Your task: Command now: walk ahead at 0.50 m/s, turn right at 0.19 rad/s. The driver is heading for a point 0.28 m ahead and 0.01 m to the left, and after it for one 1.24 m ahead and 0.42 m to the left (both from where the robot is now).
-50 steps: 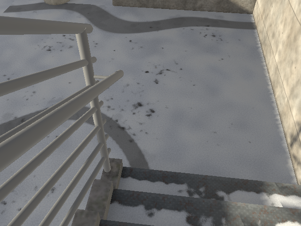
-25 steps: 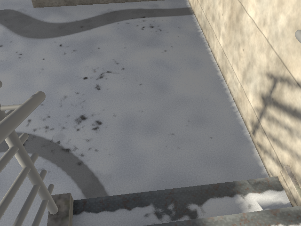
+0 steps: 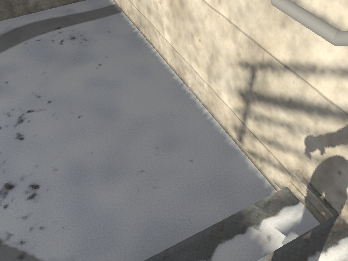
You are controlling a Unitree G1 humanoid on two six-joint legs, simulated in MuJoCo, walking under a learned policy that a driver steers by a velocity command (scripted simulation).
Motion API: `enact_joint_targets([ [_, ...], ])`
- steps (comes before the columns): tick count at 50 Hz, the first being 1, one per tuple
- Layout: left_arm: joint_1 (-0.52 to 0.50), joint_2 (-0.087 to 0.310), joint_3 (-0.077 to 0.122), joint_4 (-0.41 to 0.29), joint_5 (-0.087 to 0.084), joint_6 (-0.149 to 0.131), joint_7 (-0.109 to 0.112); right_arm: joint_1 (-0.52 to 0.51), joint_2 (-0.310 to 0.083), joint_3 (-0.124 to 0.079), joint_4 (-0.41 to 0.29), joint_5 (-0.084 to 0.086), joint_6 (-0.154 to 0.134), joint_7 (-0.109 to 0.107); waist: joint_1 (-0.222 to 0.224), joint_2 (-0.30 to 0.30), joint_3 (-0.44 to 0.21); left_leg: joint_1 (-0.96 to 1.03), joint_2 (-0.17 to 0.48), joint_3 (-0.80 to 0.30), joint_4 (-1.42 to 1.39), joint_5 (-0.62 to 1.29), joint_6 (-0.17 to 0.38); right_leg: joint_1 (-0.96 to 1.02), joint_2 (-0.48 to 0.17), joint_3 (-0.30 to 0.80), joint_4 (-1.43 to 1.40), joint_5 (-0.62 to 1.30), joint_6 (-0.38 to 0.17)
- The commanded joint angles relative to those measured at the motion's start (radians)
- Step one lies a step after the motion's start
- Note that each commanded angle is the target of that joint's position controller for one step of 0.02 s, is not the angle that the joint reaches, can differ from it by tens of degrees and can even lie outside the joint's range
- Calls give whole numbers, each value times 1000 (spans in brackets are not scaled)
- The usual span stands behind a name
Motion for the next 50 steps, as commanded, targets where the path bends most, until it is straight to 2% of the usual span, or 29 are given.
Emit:
enact_joint_targets([
  [1,-138,50,-13,-98,14,-23,30,120,-82,-19,-12,8,1,-55,-78,89,95,515,348,-466,-52,753,160,-548,-86,153,-216,49,43],
  [4,-379,20,-14,-125,16,-16,6,464,-7,-21,122,32,25,-87,-219,41,168,710,293,-529,38,746,169,-762,-65,38,-455,120,20],
  [5,-459,46,-14,-122,-3,-21,11,534,74,-3,130,39,18,-89,-254,-63,168,576,165,-422,48,720,102,-587,-50,-23,-594,350,14],
  [6,-575,-74,-18,-174,-159,-20,37,301,-2,-24,84,62,38,-62,-194,-74,329,61,188,-454,-144,647,109,-13,-10,-44,-643,344,23],
  [7,-478,-62,-30,-150,-208,-10,40,120,-77,-38,26,72,57,-59,-89,-110,337,-273,182,-400,-206,446,116,398,40,-99,-720,476,37],
  [8,-270,-7,-32,-115,-5,27,-12,31,-178,-48,-3,-35,36,11,19,276,160,-256,163,-344,-164,424,160,549,2,-44,-634,398,-32],
  [9,-160,55,13,-78,39,43,-26,-78,-192,-65,-20,-7,16,40,92,195,232,-312,193,-370,-99,515,182,672,19,-49,-608,219,-52],
  [12,398,178,70,162,21,16,13,22,-221,-74,42,-11,24,91,215,-129,47,-281,38,-247,570,626,66,1238,-2,-110,-998,617,-104],
  [13,591,165,75,219,32,35,26,139,-84,-57,87,3,44,131,231,-211,-201,-467,-15,-246,1027,15,12,1609,-229,83,-730,1136,-296],
  [14,560,178,83,226,20,33,29,165,-40,-54,41,4,31,148,174,-81,-326,-589,37,-264,1137,-42,-16,1691,-372,146,-545,1319,-373],
  [17,159,76,66,135,-2,29,28,-50,-34,-49,-93,30,34,95,93,21,-18,-703,130,-304,867,133,4,1079,-377,124,-824,431,-303],
  [19,108,-44,26,120,13,-13,57,-97,-7,-53,-92,-8,32,67,21,-11,133,-449,220,-305,497,399,56,600,-275,19,-942,360,-279],
  [21,225,-33,23,167,-17,-37,73,-67,16,-62,-54,-13,44,77,36,-18,130,-363,195,-279,247,617,51,554,-239,-33,-1017,267,-297],
  [23,207,-25,22,170,5,-42,76,-28,29,-57,-49,-25,38,88,-4,-25,119,-311,196,-291,243,707,60,504,-243,-57,-955,250,-273],
  [24,185,-98,-2,171,8,-55,96,-124,11,-59,-72,-44,39,86,25,21,133,-446,257,-376,29,901,46,614,-253,-73,-921,163,-227],
  [27,298,-56,-18,226,34,-53,95,-252,-27,-61,-90,-3,41,72,72,9,153,-296,213,-310,-184,1255,6,545,-176,-148,-770,-49,-166],
  [30,298,0,-12,228,46,-40,73,-363,-82,-68,-166,-13,63,82,71,11,233,-225,190,-267,-142,1102,11,487,-236,-110,-726,-197,-139],
  [33,392,56,8,290,8,-29,111,-506,-73,-54,-218,-40,69,79,156,0,310,-390,217,-264,-338,968,16,747,-302,-51,-655,-248,-109],
  [35,441,68,19,303,31,-4,126,-571,-69,-55,-217,-39,56,74,196,4,293,-221,163,-165,-297,942,9,690,-297,-82,-602,-233,-93],
  [36,386,83,25,302,70,0,107,-432,-75,-64,-158,-25,53,74,117,-1,255,-88,154,-170,-145,962,3,627,-314,-118,-510,-70,-66],
  [37,322,90,39,295,2,9,116,-443,-150,-89,-139,-27,48,72,108,80,275,-155,167,-149,-461,834,9,732,-244,-185,-376,-138,-37],
  [39,383,162,67,339,41,43,59,-134,-227,-143,-9,2,20,52,-1,131,137,431,63,-19,-563,1060,14,541,-132,-256,21,9,-13],
  [40,553,19,50,331,58,49,14,120,-338,-178,62,14,20,46,11,270,-173,950,193,-224,-159,1528,237,274,-35,-253,428,-427,55],
  [41,355,1,43,210,6,30,-18,336,-387,-198,147,-23,18,34,-128,332,-271,1124,282,-388,-193,1639,352,22,55,-175,799,-770,84],
  [42,-11,66,63,47,-42,-9,-11,380,-317,-185,158,-32,-12,20,-235,236,-111,1040,289,-490,-310,1309,330,-259,71,-131,765,-777,64],
  [43,-178,80,77,-42,-71,-29,22,205,-245,-161,112,15,-24,24,-184,169,34,815,360,-619,-398,891,313,-336,16,-44,622,-703,43],
  [46,-7,-29,51,13,3,-37,84,-165,-22,-61,15,5,-22,58,104,-65,236,26,371,-589,-427,650,290,10,-123,163,88,-292,-65],
  [48,12,-26,60,30,4,-11,67,-333,-78,-61,-72,46,-15,55,153,85,231,-380,235,-462,-494,471,253,377,-78,63,-199,-77,-53],
  [50,57,-36,33,32,17,5,41,-276,-10,-33,-90,1,-28,17,133,82,148,-494,124,-379,-317,367,200,489,-61,83,-283,406,-43],
])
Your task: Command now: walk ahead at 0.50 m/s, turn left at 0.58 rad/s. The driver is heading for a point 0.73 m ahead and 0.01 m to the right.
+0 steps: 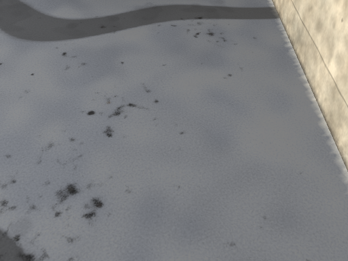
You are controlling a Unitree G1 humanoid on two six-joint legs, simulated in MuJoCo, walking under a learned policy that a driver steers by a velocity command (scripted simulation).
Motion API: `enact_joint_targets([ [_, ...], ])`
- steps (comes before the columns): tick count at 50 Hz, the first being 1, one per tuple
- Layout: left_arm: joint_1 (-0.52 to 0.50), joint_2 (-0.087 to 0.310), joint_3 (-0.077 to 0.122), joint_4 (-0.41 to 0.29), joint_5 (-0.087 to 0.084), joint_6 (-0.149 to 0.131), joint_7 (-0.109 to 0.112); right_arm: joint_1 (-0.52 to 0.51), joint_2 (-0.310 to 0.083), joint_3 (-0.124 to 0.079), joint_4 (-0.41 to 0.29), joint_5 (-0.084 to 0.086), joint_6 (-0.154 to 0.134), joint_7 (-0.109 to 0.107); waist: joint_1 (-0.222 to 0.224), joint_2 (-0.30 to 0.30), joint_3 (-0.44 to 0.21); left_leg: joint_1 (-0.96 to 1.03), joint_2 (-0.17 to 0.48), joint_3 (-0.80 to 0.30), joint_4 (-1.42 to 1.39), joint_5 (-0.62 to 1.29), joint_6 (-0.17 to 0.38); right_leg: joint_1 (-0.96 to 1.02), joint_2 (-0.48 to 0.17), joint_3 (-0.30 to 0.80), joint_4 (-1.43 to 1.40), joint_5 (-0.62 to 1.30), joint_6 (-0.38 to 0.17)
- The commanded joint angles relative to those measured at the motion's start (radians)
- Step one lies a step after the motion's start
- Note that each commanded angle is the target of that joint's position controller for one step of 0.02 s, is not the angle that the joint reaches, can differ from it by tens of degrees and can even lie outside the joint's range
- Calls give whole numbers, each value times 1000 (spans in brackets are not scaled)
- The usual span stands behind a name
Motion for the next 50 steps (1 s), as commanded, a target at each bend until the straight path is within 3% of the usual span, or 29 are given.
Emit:
enact_joint_targets([
  [1,171,-19,-31,-14,0,13,-12,-195,-42,16,-170,-23,-46,-35,101,61,60,-559,130,-162,-66,97,175,371,11,-9,-273,558,14],
  [2,154,-1,-42,-11,-35,5,-12,-190,-102,3,-179,-23,-55,-38,60,11,62,-630,49,-84,1,-73,116,509,36,-39,-490,718,48],
  [3,121,-10,-42,-20,-31,9,-6,-129,-150,0,-166,-23,-51,-26,70,48,71,-694,62,-154,-4,-143,139,628,62,-108,-448,652,90],
  [6,-13,54,-49,-61,-1,27,-9,36,-149,-5,-132,-3,-22,-4,10,25,153,-297,169,-416,157,-135,168,437,17,-24,-774,433,73],
  [7,-72,117,19,-86,-205,0,27,-48,-137,-57,-142,151,33,-95,-8,-49,113,-89,97,-416,313,76,122,317,-6,113,-1048,463,51],
  [8,22,135,20,-37,-196,-16,31,-2,-130,-51,-110,125,56,-117,15,-54,39,-31,69,-329,538,117,91,413,-12,38,-1033,668,49],
  [9,215,141,34,30,-150,-26,25,69,-88,-52,-80,105,61,-111,52,-60,-87,-216,21,-254,775,-71,61,712,-55,21,-826,940,29],
  [10,441,158,49,104,-126,-17,14,208,21,-39,-41,119,53,-85,107,-177,-276,-658,-64,-202,1188,-503,1,1224,-185,61,-449,1095,-57],
  [11,523,225,72,146,-146,2,0,193,7,-26,-116,157,30,-86,139,-256,-374,-924,-4,-174,1516,-429,-33,1328,-347,277,-439,873,-153],
  [12,540,236,87,159,-152,13,-6,33,-16,-22,-207,173,17,-86,182,-249,-387,-1096,72,-130,1473,-260,-22,1307,-425,459,-617,146,-250],
  [13,481,166,75,179,-131,23,16,-159,-14,-27,-255,181,26,-102,181,-91,-237,-1170,109,-62,1437,-120,-32,1125,-415,521,-793,-225,-273],
  [14,392,71,41,167,-101,26,35,-273,-35,-35,-278,165,43,-118,163,24,-125,-1128,135,-57,1401,-43,-42,931,-399,533,-866,-237,-269],
  [15,283,23,16,169,-89,22,41,-304,-20,-32,-302,143,65,-119,96,60,-34,-1022,165,-90,1365,-4,-44,684,-385,521,-865,-147,-257],
  [16,208,-51,-13,177,-94,9,42,-322,-14,-38,-310,134,80,-115,39,48,88,-1009,178,-173,1174,88,-19,523,-313,394,-839,-114,-177],
  [17,105,-61,-30,146,-87,1,45,-315,-19,-44,-327,126,75,-106,-14,14,137,-840,175,-194,877,182,-16,297,-217,213,-880,-37,-111],
  [19,82,41,-2,139,-62,5,70,-301,-29,-57,-334,69,62,-93,-16,-83,80,-490,148,-58,445,442,-52,118,-79,-26,-950,97,-95],
  [21,162,97,14,166,-103,0,94,-365,-20,-54,-346,76,55,-65,-2,-67,-7,-315,143,-9,208,601,-77,189,-81,-59,-961,178,-106],
  [23,209,133,35,181,-143,4,101,-458,-12,-44,-373,90,62,-49,33,-56,22,-366,144,-5,60,533,-72,366,-134,-15,-968,177,-116],
  [27,333,124,56,223,-134,24,86,-597,-44,-49,-411,90,56,-28,98,-21,76,-400,122,44,-118,363,-10,592,-185,9,-887,207,-98],
  [29,338,119,55,228,-128,30,69,-447,-108,-85,-365,81,55,-30,18,-25,-24,-122,57,98,-183,325,37,585,-123,-48,-666,511,-72],
  [30,309,103,48,206,-118,24,61,-230,-182,-116,-309,74,51,-38,-75,-6,-155,224,134,-9,-120,460,86,394,-67,-95,-394,490,-36],
  [31,370,-14,5,167,-115,-2,44,-63,-311,-141,-270,64,49,-45,-77,235,-336,644,445,-471,-198,400,248,-26,87,-130,76,-62,35],
  [32,343,38,22,169,-144,-39,30,37,-257,-129,-250,68,52,-47,-111,237,-460,677,512,-717,-324,302,289,-118,141,85,229,-382,27],
  [33,260,97,47,145,-169,-45,34,-76,-216,-114,-259,62,51,-53,-86,199,-298,570,485,-547,-335,322,245,-226,99,90,284,-339,17],
  [36,174,89,69,108,-136,0,79,-355,-102,-83,-289,55,30,-46,59,142,-92,117,351,-229,-448,386,132,-67,-11,48,84,-115,14],
  [38,217,35,67,123,-140,31,82,-354,-92,-86,-259,48,19,-41,95,125,-79,30,344,-154,-491,428,123,-8,-7,56,63,-67,0],
  [41,154,33,71,96,-136,39,86,-293,-129,-96,-214,48,11,-57,88,93,-37,58,351,-66,-527,512,115,-99,6,95,-39,61,-1],
  [45,16,24,68,55,-118,40,53,-255,-106,-84,-169,48,-3,-80,61,83,-5,80,321,67,-530,543,77,-77,36,69,-293,279,4],
  [50,-114,-21,41,-9,-103,45,31,-198,-155,-83,-115,74,20,-93,27,87,47,122,326,153,-452,831,59,41,80,-48,-519,285,2],
])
